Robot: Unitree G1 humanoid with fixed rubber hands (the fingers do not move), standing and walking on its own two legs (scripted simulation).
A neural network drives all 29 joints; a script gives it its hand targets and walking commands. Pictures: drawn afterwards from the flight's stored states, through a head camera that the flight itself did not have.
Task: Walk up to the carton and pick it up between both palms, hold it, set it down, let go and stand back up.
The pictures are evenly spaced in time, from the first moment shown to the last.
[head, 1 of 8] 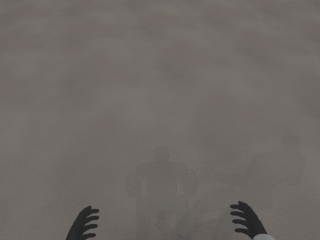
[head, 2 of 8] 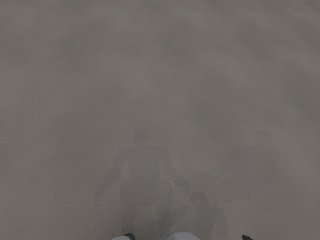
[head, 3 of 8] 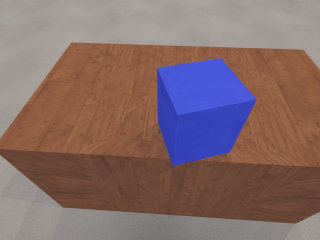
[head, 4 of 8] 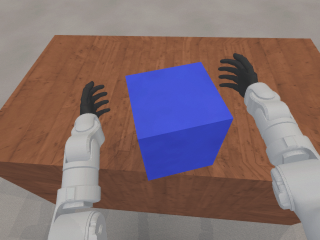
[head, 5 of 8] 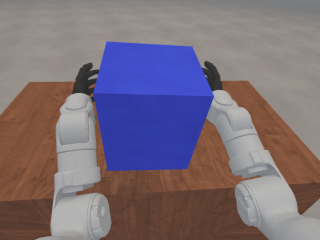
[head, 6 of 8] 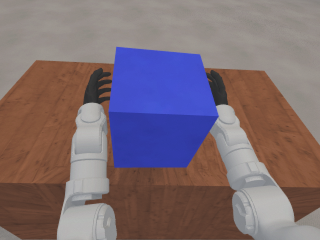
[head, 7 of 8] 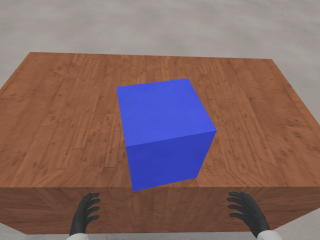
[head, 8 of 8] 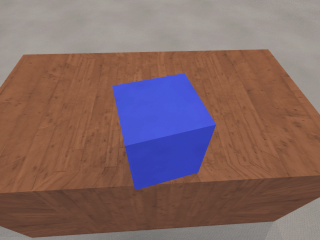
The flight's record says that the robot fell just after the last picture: no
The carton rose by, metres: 0.19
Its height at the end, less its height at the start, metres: +0.00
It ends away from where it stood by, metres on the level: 0.01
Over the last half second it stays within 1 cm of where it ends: yes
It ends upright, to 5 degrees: yes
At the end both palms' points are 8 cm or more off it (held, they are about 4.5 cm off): yes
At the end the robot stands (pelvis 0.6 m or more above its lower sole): yes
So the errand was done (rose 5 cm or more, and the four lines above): yes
